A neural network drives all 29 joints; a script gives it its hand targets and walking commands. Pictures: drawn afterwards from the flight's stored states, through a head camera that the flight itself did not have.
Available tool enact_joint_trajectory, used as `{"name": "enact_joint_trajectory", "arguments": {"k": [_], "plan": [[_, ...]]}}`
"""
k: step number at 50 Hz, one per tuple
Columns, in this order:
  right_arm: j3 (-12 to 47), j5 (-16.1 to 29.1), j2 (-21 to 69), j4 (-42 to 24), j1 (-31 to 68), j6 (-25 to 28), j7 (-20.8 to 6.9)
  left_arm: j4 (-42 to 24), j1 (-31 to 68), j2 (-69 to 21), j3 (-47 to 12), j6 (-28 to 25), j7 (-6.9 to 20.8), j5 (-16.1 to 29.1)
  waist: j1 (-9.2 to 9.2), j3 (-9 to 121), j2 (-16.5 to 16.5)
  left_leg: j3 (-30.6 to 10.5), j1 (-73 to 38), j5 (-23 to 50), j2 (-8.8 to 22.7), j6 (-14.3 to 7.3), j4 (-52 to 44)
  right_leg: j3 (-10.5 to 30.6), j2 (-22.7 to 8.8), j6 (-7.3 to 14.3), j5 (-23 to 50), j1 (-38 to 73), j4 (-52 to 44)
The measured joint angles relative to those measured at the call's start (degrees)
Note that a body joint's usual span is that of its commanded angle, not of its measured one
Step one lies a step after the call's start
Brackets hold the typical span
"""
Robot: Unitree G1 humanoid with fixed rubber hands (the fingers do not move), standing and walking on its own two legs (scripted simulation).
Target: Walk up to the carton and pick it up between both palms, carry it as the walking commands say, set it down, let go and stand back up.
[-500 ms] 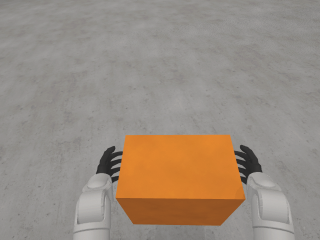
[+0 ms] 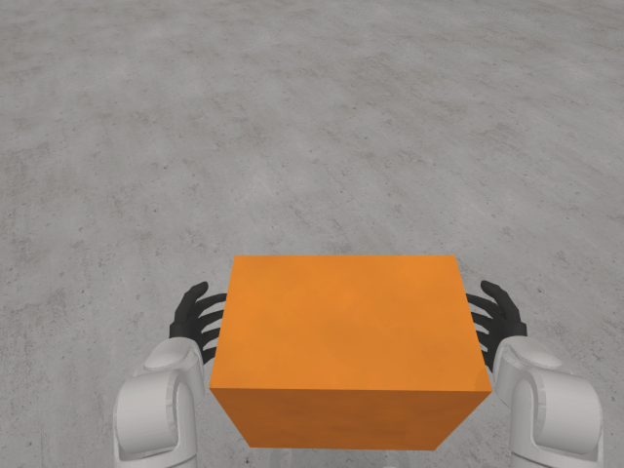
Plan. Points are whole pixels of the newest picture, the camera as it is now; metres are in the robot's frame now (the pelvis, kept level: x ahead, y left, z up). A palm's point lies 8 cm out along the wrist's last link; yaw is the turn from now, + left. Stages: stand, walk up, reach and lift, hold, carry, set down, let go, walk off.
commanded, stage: carry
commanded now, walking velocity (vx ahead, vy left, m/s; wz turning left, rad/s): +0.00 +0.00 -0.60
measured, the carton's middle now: (342, 361) +0.27 +0.00 -0.02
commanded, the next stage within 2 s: none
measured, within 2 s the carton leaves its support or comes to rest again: neither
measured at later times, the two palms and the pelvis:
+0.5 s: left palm (301, 335) +0.26 +0.05 +0.07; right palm out of the picture +0.15 -0.29 +0.08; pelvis -0.03 -0.03 +0.00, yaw -18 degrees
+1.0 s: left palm (414, 375) +0.21 -0.08 +0.08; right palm out of the picture +0.00 -0.36 +0.08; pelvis -0.08 -0.06 +0.00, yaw -36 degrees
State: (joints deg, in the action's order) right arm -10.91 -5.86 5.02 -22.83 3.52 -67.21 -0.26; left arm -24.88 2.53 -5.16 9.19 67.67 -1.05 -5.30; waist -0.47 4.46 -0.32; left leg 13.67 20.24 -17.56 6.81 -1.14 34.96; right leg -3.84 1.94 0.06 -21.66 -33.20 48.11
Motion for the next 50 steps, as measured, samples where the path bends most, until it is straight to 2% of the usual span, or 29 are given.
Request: {"name": "enact_joint_trajectory", "arguments": {"k": [2, 4, 7, 10, 11, 12, 14, 17, 20, 23, 24, 25, 26, 28, 29, 31, 35, 38, 39, 40, 42, 43, 46, 50], "plan": [[-0.03, -0.81, 1.18, -1.47, -1.18, 0.05, 0.07, -0.19, -0.08, 0.56, 0.10, 0.14, 0.21, 0.81, 0.62, 0.27, -0.93, 0.70, -0.67, -0.24, 1.83, 0.69, -0.77, -1.47, -1.14, -0.19, -0.80, -0.53, 6.43], [-0.20, -1.53, 1.89, -2.96, -1.65, -0.35, 0.09, -0.23, 0.28, 0.89, 0.09, 0.20, 0.41, 1.39, 1.22, 0.35, -1.62, 1.36, -0.97, -0.33, 3.59, 1.52, -0.66, -2.11, -2.24, -0.57, -0.32, 1.10, 6.52], [0.06, -2.28, 2.24, -4.46, -1.53, -0.74, 0.05, -0.54, 1.29, 1.51, 0.24, 0.45, 0.54, 2.13, 1.78, 0.38, -2.36, 2.62, -0.69, -1.42, 6.31, 2.69, 1.52, -3.18, -3.03, -0.70, -0.59, 5.48, 0.68], [0.27, -3.04, 2.20, -4.58, -1.07, -1.09, 0.07, 0.30, 2.84, 1.80, 0.52, 0.95, 0.71, 2.26, 2.05, 0.93, -2.21, 4.04, 0.33, -3.61, 8.67, 4.28, 5.82, -4.31, -3.10, -0.26, 5.94, 11.85, -11.90], [0.05, -3.11, 1.66, -4.01, -0.63, -1.10, 0.04, 1.34, 3.46, 1.31, 0.52, 0.73, 0.79, 1.90, 2.18, 1.21, -2.72, 3.59, 1.51, -5.06, 9.62, 5.31, 8.30, -4.19, -2.29, 0.33, 4.62, 11.90, -12.66], [-0.56, -2.71, 0.87, -3.15, -0.21, -1.07, -0.02, 2.57, 3.91, 0.44, 0.32, 0.18, 0.80, 1.16, 2.19, 1.18, -3.19, 1.08, 3.16, -9.25, 9.10, 6.53, 11.39, -3.85, -1.68, 1.11, 3.43, 10.71, -11.13], [-1.60, -1.53, -0.58, -1.56, 0.28, -1.19, -0.32, 3.82, 3.68, -1.32, -0.09, -0.51, 0.55, -0.42, 1.57, 0.53, -2.97, -4.31, 6.57, -15.37, 5.61, 7.38, 18.72, -2.83, -1.46, 2.24, 2.80, 9.41, -9.70], [-1.57, -0.44, -1.30, -0.34, 0.04, -1.35, -0.69, 2.64, 1.18, -2.20, -0.79, -0.61, 0.23, -1.76, 0.29, -0.28, -1.80, -7.80, 8.87, -15.22, 1.23, 6.82, 21.91, -0.64, -1.14, 2.49, 4.82, 9.18, -11.56], [-1.18, -0.01, -0.72, -0.74, -0.22, -0.73, -0.70, 0.29, -0.19, -2.07, -0.70, -0.48, 0.29, -1.88, -0.64, -0.91, -0.41, -8.87, 8.16, -11.98, -1.56, 5.42, 16.68, 1.69, -0.52, 2.60, 6.87, 8.89, -13.50], [-1.19, 0.21, -0.36, -1.31, 0.12, 0.12, -0.75, -1.16, -0.11, -2.07, -0.50, -0.73, 0.47, -2.04, -0.87, -0.97, 0.87, -8.57, 4.72, -8.53, -3.69, 3.94, 6.84, 3.88, 0.21, 2.34, 8.11, 8.09, -13.95], [-1.21, 0.18, -0.27, -1.32, 0.38, 0.30, -0.77, -1.37, 0.10, -2.06, -0.37, -0.77, 0.53, -2.11, -0.89, -0.82, 1.27, -8.05, 2.87, -5.79, -4.15, 3.36, 2.34, 4.57, 0.50, 2.18, 8.23, 7.65, -13.53], [-1.23, -0.01, 0.12, -1.00, 0.66, 0.64, -0.79, -1.30, 0.42, -1.84, -0.11, -0.82, 0.62, -2.13, -0.96, -0.81, 2.21, -7.34, 1.78, -0.03, -4.57, 2.29, -0.62, 5.38, 0.42, 1.96, 8.12, 7.20, -12.70], [-1.16, -0.41, 0.66, -0.56, 0.81, 0.98, -0.79, -1.01, 0.60, -1.53, 0.25, -0.89, 0.76, -2.01, -0.98, -0.73, 2.98, -6.57, 1.42, 2.54, -4.72, 1.35, -1.24, 5.56, 0.13, 1.69, 7.45, 6.47, -10.81], [-1.13, -1.08, 1.86, -0.07, 0.67, 1.11, -0.67, -0.67, 0.24, -0.80, 0.75, -0.80, 0.98, -1.45, -0.41, -0.58, 2.60, -5.25, 0.84, 2.17, -3.38, 0.46, -0.95, 3.20, -0.13, 0.86, -1.30, 3.96, -1.62], [-1.03, -1.39, 2.40, -0.29, 0.16, 1.04, -0.61, -0.71, -0.08, -0.51, 0.90, -0.59, 1.06, -1.07, -0.03, -0.54, 2.17, -4.67, 0.31, 1.70, -2.48, 0.44, -1.21, 1.84, -0.49, 0.47, -4.26, 3.05, 2.70], [-0.36, -1.81, 2.33, -1.49, -1.18, 0.49, -0.50, -0.86, -0.54, -0.44, 0.90, -0.09, 1.12, -0.40, 0.77, -0.20, 1.11, -3.85, -0.36, 1.49, -0.66, 0.95, -1.84, -0.33, -1.58, -0.16, -5.76, 2.66, 6.65], [0.27, -2.52, 2.23, -3.85, -2.07, -0.66, -0.49, -1.43, -0.32, -0.09, 0.71, 0.54, 1.12, 0.49, 1.59, 0.23, -1.05, -2.42, -0.29, 1.15, 3.09, 2.44, -0.72, -2.47, -3.05, -1.04, -4.08, 6.61, 0.94], [0.72, -3.21, 2.22, -3.90, -1.83, -0.95, -0.38, -0.64, 0.62, 0.53, 0.82, 0.76, 1.20, 0.85, 1.80, 0.85, -1.74, -1.08, 0.65, -0.30, 5.68, 3.98, 2.49, -3.65, -3.34, -1.01, 1.64, 12.42, -11.42], [0.68, -3.39, 2.01, -3.42, -1.49, -0.96, -0.33, 0.17, 1.19, 0.46, 0.89, 0.72, 1.23, 0.79, 1.86, 1.07, -1.82, -0.73, 1.37, -1.23, 6.57, 4.63, 4.48, -3.60, -3.12, -0.22, 6.17, 13.44, -14.57], [0.23, -3.29, 1.49, -2.41, -1.23, -0.78, -0.34, 1.67, 1.62, -0.07, 0.72, 0.20, 1.23, 0.34, 1.82, 1.13, -2.15, -1.74, 2.44, -4.91, 6.64, 5.81, 7.02, -3.38, -2.58, 0.69, 6.92, 12.61, -13.60], [-0.65, -2.41, 0.17, -0.82, -0.93, -1.06, -0.46, 3.48, 1.67, -1.52, 0.36, -0.31, 1.02, -0.91, 1.10, 0.67, -1.88, -5.42, 4.80, -12.13, 3.95, 6.60, 12.95, -2.56, -2.41, 1.91, 5.35, 11.67, -12.14], [-0.70, -1.96, -0.42, -0.26, -0.79, -1.31, -0.53, 3.59, 1.21, -2.15, 0.32, -0.38, 0.89, -1.43, 0.57, 0.34, -1.59, -6.55, 5.67, -13.49, 2.50, 6.47, 15.27, -1.97, -2.38, 2.20, 5.13, 11.60, -12.45], [-0.17, -1.06, -1.10, 0.63, -0.30, -1.44, -0.57, 2.29, -0.19, -2.12, -0.11, -0.23, 0.54, -1.92, -0.88, -0.59, -0.49, -7.99, 6.73, -12.07, -0.92, 5.42, 16.72, 0.14, -1.96, 2.41, 6.94, 11.44, -14.78], [0.03, -0.49, -0.92, 0.47, 0.86, -0.71, -0.48, 0.24, -0.16, -2.07, 0.42, -0.33, 0.58, -1.98, -1.57, -1.23, 0.95, -8.23, 4.43, -9.53, -3.96, 3.98, 8.92, 2.77, -0.80, 2.64, 9.49, 10.46, -16.65]]}}
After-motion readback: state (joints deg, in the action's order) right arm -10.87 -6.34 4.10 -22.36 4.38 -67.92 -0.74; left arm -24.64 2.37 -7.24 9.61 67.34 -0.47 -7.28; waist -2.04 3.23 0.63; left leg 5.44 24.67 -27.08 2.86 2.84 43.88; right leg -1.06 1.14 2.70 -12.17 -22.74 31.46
